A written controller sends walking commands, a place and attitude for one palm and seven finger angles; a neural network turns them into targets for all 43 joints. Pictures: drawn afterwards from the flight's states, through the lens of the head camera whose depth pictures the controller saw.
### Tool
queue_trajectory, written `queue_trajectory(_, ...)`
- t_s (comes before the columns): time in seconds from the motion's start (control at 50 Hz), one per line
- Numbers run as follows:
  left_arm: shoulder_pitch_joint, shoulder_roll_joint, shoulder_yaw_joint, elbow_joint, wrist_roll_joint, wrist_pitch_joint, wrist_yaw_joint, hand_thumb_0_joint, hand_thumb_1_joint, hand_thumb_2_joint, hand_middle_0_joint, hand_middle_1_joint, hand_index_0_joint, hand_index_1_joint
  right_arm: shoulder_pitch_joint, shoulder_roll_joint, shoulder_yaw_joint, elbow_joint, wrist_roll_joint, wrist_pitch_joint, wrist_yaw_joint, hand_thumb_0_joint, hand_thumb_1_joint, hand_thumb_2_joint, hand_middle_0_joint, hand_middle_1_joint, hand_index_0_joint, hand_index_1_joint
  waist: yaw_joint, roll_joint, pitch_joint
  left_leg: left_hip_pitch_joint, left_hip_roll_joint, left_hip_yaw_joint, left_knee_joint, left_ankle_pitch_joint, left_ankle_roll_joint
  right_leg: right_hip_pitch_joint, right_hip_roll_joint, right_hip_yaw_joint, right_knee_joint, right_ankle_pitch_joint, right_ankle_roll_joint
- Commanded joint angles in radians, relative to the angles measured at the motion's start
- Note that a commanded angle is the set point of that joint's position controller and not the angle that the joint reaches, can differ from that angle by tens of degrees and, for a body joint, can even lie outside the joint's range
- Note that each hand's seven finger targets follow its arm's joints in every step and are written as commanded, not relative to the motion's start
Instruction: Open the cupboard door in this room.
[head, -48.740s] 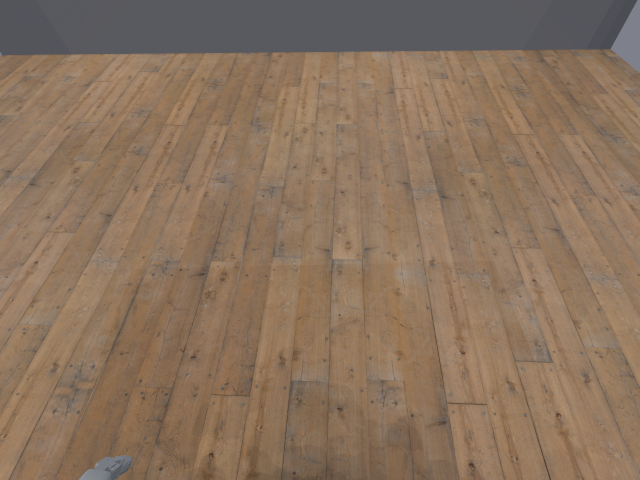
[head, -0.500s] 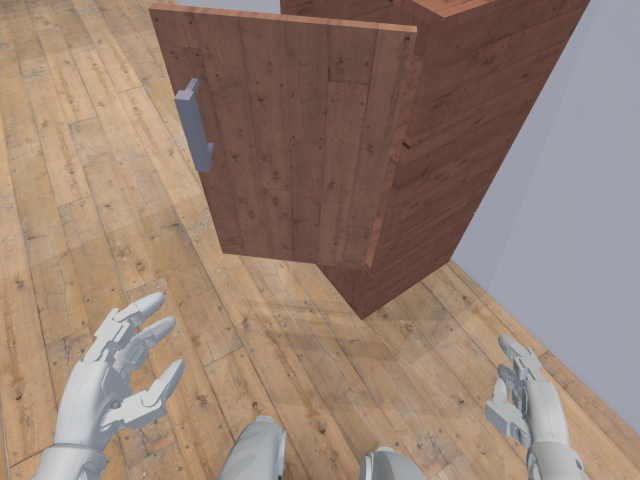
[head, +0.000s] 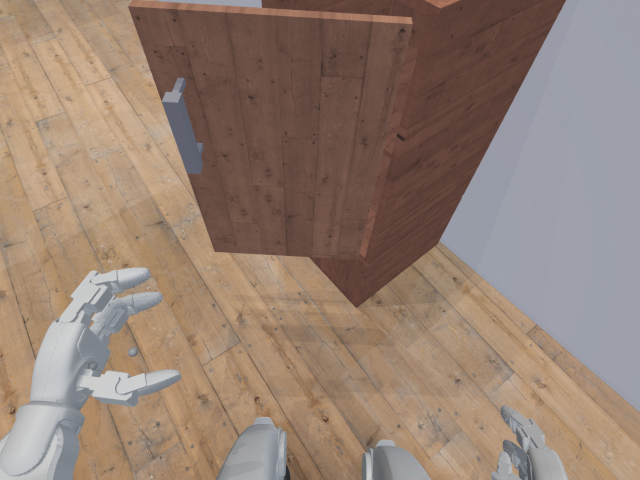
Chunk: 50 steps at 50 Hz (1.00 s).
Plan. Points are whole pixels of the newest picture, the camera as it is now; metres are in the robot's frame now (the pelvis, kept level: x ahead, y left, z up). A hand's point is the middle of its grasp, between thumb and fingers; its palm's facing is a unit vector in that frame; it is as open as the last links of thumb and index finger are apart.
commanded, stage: raise the hand with hooked fingers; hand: left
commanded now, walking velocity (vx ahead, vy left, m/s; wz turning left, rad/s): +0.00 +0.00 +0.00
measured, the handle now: (187, 127) +0.61 +0.25 +0.04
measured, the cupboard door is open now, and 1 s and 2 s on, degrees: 48 48 48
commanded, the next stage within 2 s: move the hooked fingers beside the handle in 1.10 s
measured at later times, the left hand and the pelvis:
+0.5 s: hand (88, 318) +0.28 +0.27 +0.06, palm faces +0.01 -1.00 -0.06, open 13.9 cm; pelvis +0.01 +0.01 +0.01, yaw +1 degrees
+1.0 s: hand (104, 306) +0.29 +0.26 +0.06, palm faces -0.01 -1.00 -0.05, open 14.0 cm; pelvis +0.01 -0.01 +0.01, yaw +0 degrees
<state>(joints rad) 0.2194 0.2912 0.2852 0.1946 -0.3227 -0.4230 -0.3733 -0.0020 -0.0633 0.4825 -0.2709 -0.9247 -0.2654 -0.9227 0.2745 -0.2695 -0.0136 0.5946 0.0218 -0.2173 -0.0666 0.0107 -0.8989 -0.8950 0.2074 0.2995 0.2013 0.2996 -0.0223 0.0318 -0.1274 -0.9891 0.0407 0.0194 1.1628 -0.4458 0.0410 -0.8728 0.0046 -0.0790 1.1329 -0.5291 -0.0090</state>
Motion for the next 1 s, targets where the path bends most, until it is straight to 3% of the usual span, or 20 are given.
queue_trajectory(0.0, -0.108, 0.183, 0.092, -0.213, -0.025, -0.057, -0.005, 0.000, -0.290, 0.390, -0.285, -1.065, -0.285, -1.065, -0.049, -0.139, -0.042, -0.172, 0.007, -0.051, -0.008, 0.000, -0.900, -0.900, 0.200, 0.300, 0.200, 0.300, 0.020, 0.071, -0.248, 0.326, -0.015, -0.097, -0.225, 0.099, -0.020, 0.024, 0.031, 0.006, -0.171, 0.097, -0.020)
queue_trajectory(0.18, -0.173, 0.223, 0.122, -0.180, -0.027, -0.016, -0.035, 0.000, -0.500, 0.300, -0.300, -1.200, -0.300, -1.200, -0.031, -0.151, -0.031, -0.187, 0.007, -0.030, -0.003, 0.000, -0.900, -0.900, 0.200, 0.300, 0.200, 0.300, 0.018, 0.104, -0.268, 0.407, -0.007, -0.126, -0.244, 0.163, -0.041, 0.018, 0.040, -0.011, -0.167, 0.145, -0.025)
queue_trajectory(0.24, -0.220, 0.234, 0.122, -0.139, -0.027, 0.007, -0.052, 0.000, -0.500, 0.300, -0.300, -1.200, -0.300, -1.200, -0.028, -0.154, -0.024, -0.194, 0.008, -0.024, -0.004, 0.000, -0.900, -0.900, 0.200, 0.300, 0.200, 0.300, 0.011, 0.103, -0.236, 0.397, -0.008, -0.131, -0.251, 0.153, -0.043, 0.014, 0.046, -0.013, -0.169, 0.143, -0.028)
queue_trajectory(0.34, -0.276, 0.277, 0.162, -0.082, -0.042, 0.018, -0.087, 0.000, -0.500, 0.300, -0.300, -1.200, -0.300, -1.200, -0.026, -0.158, -0.020, -0.194, 0.011, -0.016, -0.010, 0.000, -0.900, -0.900, 0.200, 0.300, 0.200, 0.300, 0.011, 0.071, -0.239, 0.387, -0.012, -0.124, -0.249, 0.142, -0.037, 0.029, 0.050, -0.007, -0.187, 0.139, -0.029)
queue_trajectory(0.38, -0.310, 0.298, 0.177, -0.091, -0.045, 0.012, -0.103, 0.000, -0.500, 0.300, -0.300, -1.200, -0.300, -1.200, -0.027, -0.158, -0.020, -0.191, 0.010, -0.018, -0.010, 0.000, -0.900, -0.900, 0.200, 0.300, 0.200, 0.300, 0.017, 0.107, -0.277, 0.412, -0.013, -0.118, -0.243, 0.173, -0.039, 0.037, 0.044, -0.002, -0.187, 0.152, -0.029)
queue_trajectory(0.42, -0.310, 0.306, 0.189, -0.058, -0.052, 0.015, -0.116, 0.000, -0.500, 0.300, -0.300, -1.200, -0.300, -1.200, -0.023, -0.160, -0.019, -0.188, 0.011, -0.017, -0.010, 0.000, -0.900, -0.900, 0.200, 0.300, 0.200, 0.300, 0.016, 0.077, -0.275, 0.403, -0.013, -0.114, -0.241, 0.179, -0.035, 0.048, 0.046, -0.002, -0.194, 0.156, -0.028)
queue_trajectory(0.52, -0.367, 0.349, 0.217, -0.016, -0.063, 0.015, -0.149, 0.000, -0.500, 0.300, -0.300, -1.200, -0.300, -1.200, -0.015, -0.166, -0.020, -0.178, 0.014, -0.017, -0.013, 0.000, -0.900, -0.900, 0.200, 0.300, 0.200, 0.300, 0.014, 0.094, -0.276, 0.396, -0.015, -0.102, -0.234, 0.182, -0.029, 0.055, 0.045, 0.010, -0.203, 0.160, -0.028)
queue_trajectory(0.56, -0.382, 0.375, 0.245, 0.017, -0.074, 0.019, -0.161, 0.000, -0.500, 0.300, -0.300, -1.200, -0.300, -1.200, -0.006, -0.168, -0.019, -0.176, 0.013, -0.016, -0.014, 0.000, -0.900, -0.900, 0.200, 0.300, 0.200, 0.300, 0.016, 0.063, -0.285, 0.378, -0.016, -0.095, -0.224, 0.201, -0.024, 0.073, 0.048, 0.015, -0.204, 0.179, -0.028)
queue_trajectory(0.62, -0.364, 0.354, 0.231, 0.035, -0.083, 0.020, -0.179, 0.000, -0.500, 0.300, -0.300, -1.200, -0.300, -1.200, -0.002, -0.167, -0.023, -0.180, 0.016, -0.017, -0.009, 0.000, -0.900, -0.900, 0.200, 0.300, 0.200, 0.300, 0.023, 0.082, -0.294, 0.379, -0.019, -0.083, -0.222, 0.208, -0.022, 0.084, 0.044, 0.020, -0.209, 0.188, -0.026)
queue_trajectory(0.76, -0.355, 0.372, 0.249, 0.050, -0.089, 0.012, -0.171, 0.000, -0.500, 0.300, -0.300, -1.200, -0.300, -1.200, 0.003, -0.167, -0.025, -0.188, 0.017, -0.013, -0.001, 0.000, -0.900, -0.900, 0.200, 0.300, 0.200, 0.300, 0.022, 0.041, -0.265, 0.311, -0.023, -0.067, -0.208, 0.171, -0.013, 0.102, 0.044, 0.044, -0.217, 0.164, -0.023)
queue_trajectory(0.82, -0.372, 0.374, 0.246, 0.020, -0.082, -0.003, -0.157, 0.000, -0.500, 0.300, -0.300, -1.200, -0.300, -1.200, 0.001, -0.164, -0.024, -0.187, 0.017, -0.013, -0.001, 0.000, -0.900, -0.900, 0.200, 0.300, 0.200, 0.300, 0.023, 0.085, -0.275, 0.326, -0.021, -0.067, -0.212, 0.161, -0.015, 0.094, 0.042, 0.043, -0.213, 0.150, -0.023)
queue_trajectory(0.92, -0.364, 0.377, 0.250, 0.006, -0.081, -0.016, -0.153, 0.000, -0.500, 0.300, -0.300, -1.200, -0.300, -1.200, -0.001, -0.160, -0.024, -0.186, 0.016, -0.012, -0.004, 0.000, -0.900, -0.900, 0.200, 0.300, 0.200, 0.300, 0.022, 0.085, -0.291, 0.326, -0.022, -0.061, -0.202, 0.179, -0.011, 0.111, 0.041, 0.052, -0.211, 0.176, -0.020)
queue_trajectory(0.96, -0.366, 0.375, 0.251, 0.033, -0.086, -0.010, -0.156, 0.000, -0.500, 0.300, -0.300, -1.200, -0.300, -1.200, 0.000, -0.161, -0.021, -0.183, 0.017, -0.010, -0.006, 0.000, -0.900, -0.900, 0.200, 0.300, 0.200, 0.300, 0.018, 0.044, -0.283, 0.298, -0.022, -0.058, -0.192, 0.169, -0.009, 0.119, 0.042, 0.060, -0.212, 0.171, -0.017)
queue_trajectory(0.98, -0.367, 0.362, 0.239, 0.040, -0.087, -0.007, -0.161, 0.000, -0.500, 0.300, -0.300, -1.200, -0.300, -1.200, -0.003, -0.159, -0.019, -0.183, 0.019, -0.009, -0.006, 0.000, -0.900, -0.900, 0.200, 0.300, 0.200, 0.300, 0.016, 0.054, -0.273, 0.289, -0.023, -0.055, -0.190, 0.164, -0.009, 0.120, 0.040, 0.067, -0.218, 0.166, -0.016)
